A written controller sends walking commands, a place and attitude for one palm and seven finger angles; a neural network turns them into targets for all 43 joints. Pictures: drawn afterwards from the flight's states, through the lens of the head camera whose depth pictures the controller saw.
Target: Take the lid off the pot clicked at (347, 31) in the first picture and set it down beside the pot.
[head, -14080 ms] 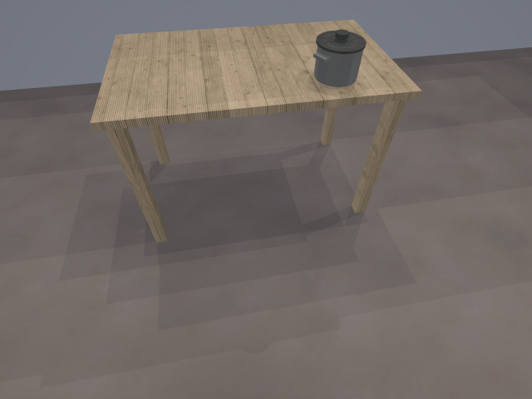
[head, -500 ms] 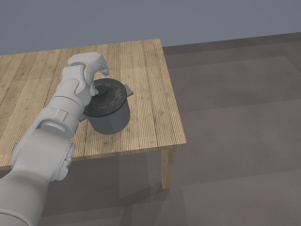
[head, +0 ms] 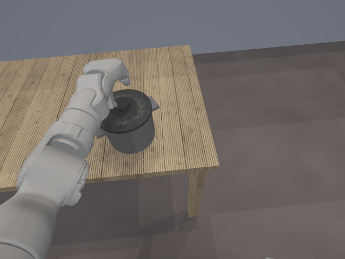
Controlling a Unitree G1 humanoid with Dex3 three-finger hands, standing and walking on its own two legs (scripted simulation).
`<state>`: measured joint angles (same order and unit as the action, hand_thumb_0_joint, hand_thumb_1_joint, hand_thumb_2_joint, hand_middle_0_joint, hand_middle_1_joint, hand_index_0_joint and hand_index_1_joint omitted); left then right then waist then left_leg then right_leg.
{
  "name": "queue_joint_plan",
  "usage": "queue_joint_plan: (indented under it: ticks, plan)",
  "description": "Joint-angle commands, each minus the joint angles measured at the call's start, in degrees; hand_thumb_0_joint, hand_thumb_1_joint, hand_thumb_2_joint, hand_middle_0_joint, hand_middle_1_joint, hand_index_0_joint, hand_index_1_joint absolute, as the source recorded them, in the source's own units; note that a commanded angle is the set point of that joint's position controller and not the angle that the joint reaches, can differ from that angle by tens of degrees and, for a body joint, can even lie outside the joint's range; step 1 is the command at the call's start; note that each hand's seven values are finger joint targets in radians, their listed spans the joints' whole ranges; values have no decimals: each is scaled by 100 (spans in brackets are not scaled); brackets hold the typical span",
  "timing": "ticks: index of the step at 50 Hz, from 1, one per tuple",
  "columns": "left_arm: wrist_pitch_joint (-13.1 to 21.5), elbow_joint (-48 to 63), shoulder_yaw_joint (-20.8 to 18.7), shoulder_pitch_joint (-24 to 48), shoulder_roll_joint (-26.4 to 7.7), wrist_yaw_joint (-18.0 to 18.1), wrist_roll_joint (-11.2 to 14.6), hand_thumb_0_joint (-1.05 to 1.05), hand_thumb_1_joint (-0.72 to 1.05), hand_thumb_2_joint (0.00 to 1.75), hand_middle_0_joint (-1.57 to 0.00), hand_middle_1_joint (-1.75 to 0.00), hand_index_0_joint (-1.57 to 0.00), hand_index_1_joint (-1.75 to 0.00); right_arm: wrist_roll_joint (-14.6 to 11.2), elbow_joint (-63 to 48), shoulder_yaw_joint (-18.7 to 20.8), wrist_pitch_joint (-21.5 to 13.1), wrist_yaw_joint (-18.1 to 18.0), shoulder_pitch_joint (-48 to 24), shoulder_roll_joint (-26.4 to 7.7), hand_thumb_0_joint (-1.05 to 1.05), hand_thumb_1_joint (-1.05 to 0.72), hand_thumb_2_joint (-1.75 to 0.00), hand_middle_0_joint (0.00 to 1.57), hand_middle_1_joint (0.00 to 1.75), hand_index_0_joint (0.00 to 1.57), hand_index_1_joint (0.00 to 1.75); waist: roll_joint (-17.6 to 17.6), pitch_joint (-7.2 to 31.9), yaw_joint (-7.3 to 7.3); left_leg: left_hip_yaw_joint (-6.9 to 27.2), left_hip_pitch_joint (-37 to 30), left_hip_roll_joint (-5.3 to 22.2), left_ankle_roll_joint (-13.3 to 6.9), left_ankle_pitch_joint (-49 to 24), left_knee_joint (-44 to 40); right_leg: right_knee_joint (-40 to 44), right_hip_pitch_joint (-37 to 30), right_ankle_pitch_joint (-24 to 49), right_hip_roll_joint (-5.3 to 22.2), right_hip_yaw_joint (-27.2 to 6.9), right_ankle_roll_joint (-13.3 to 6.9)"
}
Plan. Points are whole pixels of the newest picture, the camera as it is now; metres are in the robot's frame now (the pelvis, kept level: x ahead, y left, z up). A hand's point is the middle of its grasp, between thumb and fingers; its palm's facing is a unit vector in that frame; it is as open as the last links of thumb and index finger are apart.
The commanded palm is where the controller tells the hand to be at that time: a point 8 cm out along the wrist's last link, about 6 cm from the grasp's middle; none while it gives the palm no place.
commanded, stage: lower the open fingers around the knob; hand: left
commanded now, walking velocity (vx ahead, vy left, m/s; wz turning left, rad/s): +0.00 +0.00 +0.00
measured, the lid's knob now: (121, 104) +0.51 +0.13 +0.05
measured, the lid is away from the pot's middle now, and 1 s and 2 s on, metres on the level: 0.00 0.00 0.00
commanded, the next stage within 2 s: close the fingers and squeeze the knob in 0.96 s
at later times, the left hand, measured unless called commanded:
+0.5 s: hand (119, 103) +0.48 +0.12 +0.08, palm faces -0.37 -0.05 -0.93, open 10.0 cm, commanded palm +0.48 +0.13 +0.14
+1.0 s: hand (119, 106) +0.48 +0.13 +0.08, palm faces -0.37 -0.05 -0.93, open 10.0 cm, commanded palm +0.48 +0.13 +0.13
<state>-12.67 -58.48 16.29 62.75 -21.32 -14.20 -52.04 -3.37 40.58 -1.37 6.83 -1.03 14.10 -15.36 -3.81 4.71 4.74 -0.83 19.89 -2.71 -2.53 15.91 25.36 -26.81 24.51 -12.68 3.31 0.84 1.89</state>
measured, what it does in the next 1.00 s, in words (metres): stands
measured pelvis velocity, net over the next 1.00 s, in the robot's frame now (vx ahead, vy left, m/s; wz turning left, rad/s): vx -0.01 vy -0.01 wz -0.02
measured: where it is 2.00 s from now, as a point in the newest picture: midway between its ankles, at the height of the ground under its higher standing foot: outside the picture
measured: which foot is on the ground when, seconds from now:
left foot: down 0.00-1.00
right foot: down 0.00-1.00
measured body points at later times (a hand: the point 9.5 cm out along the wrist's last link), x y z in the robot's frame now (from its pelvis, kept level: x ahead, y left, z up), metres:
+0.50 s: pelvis +0.00 -0.01 +0.00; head +0.06 -0.03 +0.44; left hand +0.50 +0.12 +0.14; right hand +0.05 -0.27 -0.14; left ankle -0.05 +0.09 -0.74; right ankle +0.00 -0.14 -0.74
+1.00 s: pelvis -0.01 -0.01 +0.00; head +0.06 -0.03 +0.44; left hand +0.49 +0.13 +0.13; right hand +0.05 -0.27 -0.14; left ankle -0.05 +0.09 -0.74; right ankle +0.00 -0.14 -0.74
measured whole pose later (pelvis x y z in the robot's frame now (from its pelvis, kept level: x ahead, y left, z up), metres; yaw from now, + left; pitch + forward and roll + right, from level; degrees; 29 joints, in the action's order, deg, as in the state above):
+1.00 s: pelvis -0.01 -0.01 +0.00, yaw -1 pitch +12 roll +0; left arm -11.7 -63.9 14.3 60.8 -21.0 -10.0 -53.1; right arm -3.5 40.8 -1.2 7.3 -2.3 14.6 -15.6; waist -3.2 5.1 6.4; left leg -1.4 23.1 -1.4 -1.8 16.7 27.8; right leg -28.4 27.7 -12.7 2.0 0.3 1.1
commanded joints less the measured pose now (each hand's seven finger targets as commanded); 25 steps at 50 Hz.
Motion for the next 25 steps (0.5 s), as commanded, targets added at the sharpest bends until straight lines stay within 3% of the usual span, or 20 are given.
queue_joint_plan:
  ticks: [1, 3, 7, 8, 9, 11, 13, 16, 17, 19, 21, 24, 25]
  plan:
    - [-117, 710, -362, 3031, -1013, 244, -37, 0, -28, 141, -84, -8, -84, -8, -6, -437, 259, -118, -40, 144, -774, 0, -90, -90, 20, 30, 20, 30, 537, 2189, 140, 222, -958, 124, -8, -2904, 38, -72, -985, 2115, -312, 176, -363]
    - [-59, 946, -204, 3171, -844, 232, 0, 0, -28, 141, -84, -8, -84, -8, 10, -497, 266, -156, -36, 116, -737, 0, -90, -90, 20, 30, 20, 30, 482, 2455, 165, 234, -1157, 114, -13, -2913, 70, -93, -1005, 2117, -301, 157, -337]
    - [-30, 671, -445, 3044, -1172, 278, -75, 0, -28, 141, -84, -8, -84, -8, 15, -446, 245, -127, -98, 186, -781, 0, -90, -90, 20, 30, 20, 30, 727, 2300, 178, 147, -796, 86, -56, -2558, 41, -72, -1168, 2175, -309, 127, -342]
    - [-35, 669, -436, 3114, -1198, 305, -101, 0, -28, 141, -84, -8, -84, -8, -6, -434, 243, -124, -112, 184, -781, 0, -90, -90, 20, 30, 20, 30, 709, 2248, 198, 115, -722, 85, -59, -2406, 12, -65, -1159, 2134, -307, 123, -347]
    - [-24, 768, -261, 3254, -1006, 321, -94, 0, -28, 141, -84, -8, -84, -8, -16, -446, 241, -140, -127, 191, -758, 0, -90, -90, 20, 30, 20, 30, 673, 2290, 240, 121, -766, 80, -64, -2390, 3, -63, -1130, 2128, -307, 120, -344]
    - [49, 840, -553, 3159, -1284, 380, -92, 0, -28, 141, -84, -8, -84, -8, 5, -470, 258, -188, -146, 219, -754, 0, -90, -90, 20, 30, 20, 30, 561, 2546, 150, 152, -843, 94, -62, -2583, 47, -94, -1255, 2206, -300, 101, -355]
    - [59, 829, -612, 3121, -1394, 444, -142, 0, -28, 141, -84, -8, -84, -8, 23, -460, 265, -203, -155, 274, -747, 0, -90, -90, 20, 30, 20, 30, 464, 2616, 150, 101, -863, 91, -66, -2573, 54, -97, -1309, 2296, -297, 82, -344]
    - [-22, 590, -358, 2948, -1026, 475, -169, 0, -28, 141, -84, -8, -84, -8, 1, -456, 265, -185, -143, 249, -734, 0, -90, -90, 20, 30, 20, 30, 506, 2401, 186, 99, -712, 104, -57, -2644, 57, -91, -1194, 2287, -311, 118, -353]
    - [-30, 620, -458, 2916, -1160, 489, -158, 0, -28, 141, -84, -8, -84, -8, 0, -442, 272, -182, -131, 287, -764, 0, -90, -90, 20, 30, 20, 30, 524, 2429, 178, 99, -762, 116, -58, -2619, 70, -90, -1198, 2285, -317, 108, -343]
    - [31, 891, -378, 3085, -1052, 503, -113, 0, -28, 141, -84, -8, -84, -8, 10, -469, 292, -215, -121, 273, -745, 0, -90, -90, 20, 30, 20, 30, 377, 2634, 190, 130, -932, 116, -52, -2737, 93, -113, -1184, 2307, -310, 109, -338]
    - [55, 703, -300, 2905, -919, 477, -86, 0, -28, 141, -84, -8, -84, -8, 9, -429, 302, -213, -128, 308, -746, 0, -90, -90, 20, 30, 20, 30, 448, 2498, 222, 127, -865, 111, -68, -2730, 117, -81, -1129, 2290, -317, 118, -341]
    - [45, 479, -538, 2731, -1257, 527, -136, 0, -28, 141, -84, -8, -84, -8, 0, -402, 287, -191, -163, 325, -785, 0, -90, -90, 20, 30, 20, 30, 598, 2360, 203, 48, -610, 78, -88, -2329, 79, -69, -1220, 2240, -322, 83, -341]
    - [78, 687, -380, 2930, -1091, 541, -110, 0, -28, 141, -84, -8, -84, -8, 1, -409, 283, -207, -170, 336, -772, 0, -90, -90, 20, 30, 20, 30, 549, 2398, 252, 47, -649, 78, -91, -2330, 74, -72, -1200, 2272, -320, 96, -336]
